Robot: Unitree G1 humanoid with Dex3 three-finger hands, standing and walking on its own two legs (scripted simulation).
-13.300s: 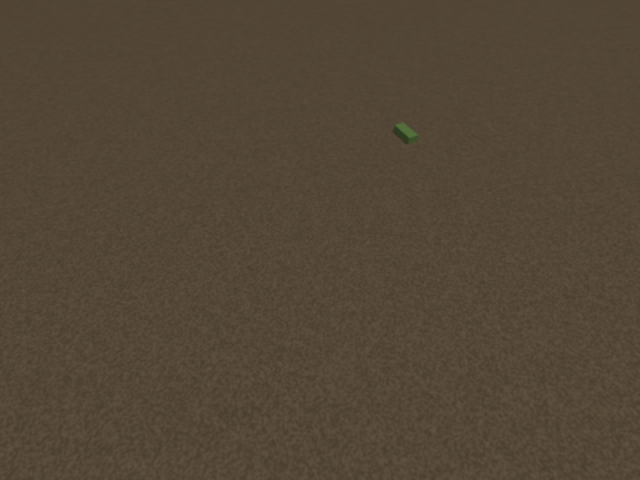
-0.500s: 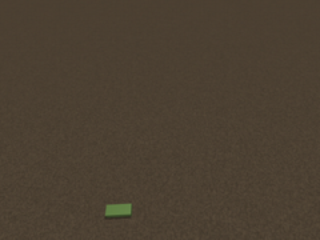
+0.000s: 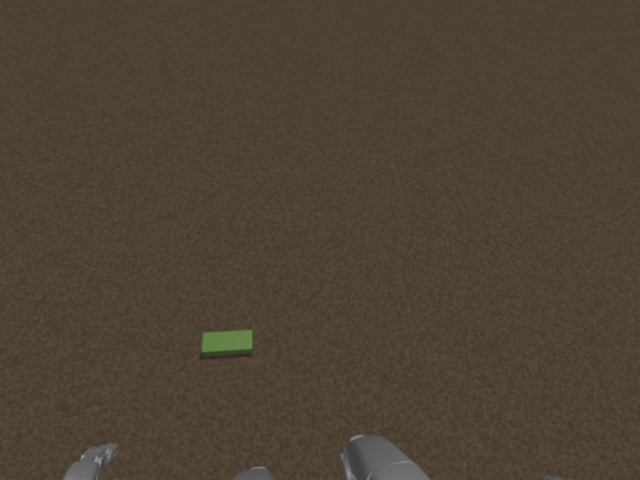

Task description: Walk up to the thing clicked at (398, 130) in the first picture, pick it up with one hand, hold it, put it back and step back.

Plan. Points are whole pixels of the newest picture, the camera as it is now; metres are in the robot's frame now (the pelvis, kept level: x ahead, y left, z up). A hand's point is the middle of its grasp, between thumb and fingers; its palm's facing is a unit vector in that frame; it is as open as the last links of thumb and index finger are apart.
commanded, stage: walk up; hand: left
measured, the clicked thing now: (228, 342) +0.54 +0.24 -0.74
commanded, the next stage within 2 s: stand in 1.86 s
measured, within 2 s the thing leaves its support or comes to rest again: neither
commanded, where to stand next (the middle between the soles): +0.16 -0.01 m, yaw +1 degrees
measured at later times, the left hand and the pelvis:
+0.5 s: hand out of the picture -0.01 +0.25 -0.15, palm faces +0.01 -0.92 -0.39, open 7.4 cm; pelvis -0.15 -0.02 -0.01, yaw +2 degrees
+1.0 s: hand out of the picture -0.21 +0.21 -0.14, palm faces +0.03 -0.92 -0.38, open 7.4 cm; pelvis -0.23 -0.05 +0.00, yaw +0 degrees
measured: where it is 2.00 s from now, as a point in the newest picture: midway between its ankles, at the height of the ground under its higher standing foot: outside the picture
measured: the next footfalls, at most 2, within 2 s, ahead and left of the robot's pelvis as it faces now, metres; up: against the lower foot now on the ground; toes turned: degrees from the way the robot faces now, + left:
right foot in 0.18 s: -0.04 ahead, -0.14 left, +0.00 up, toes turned +0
left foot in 0.48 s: -0.17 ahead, +0.07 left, +0.00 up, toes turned +0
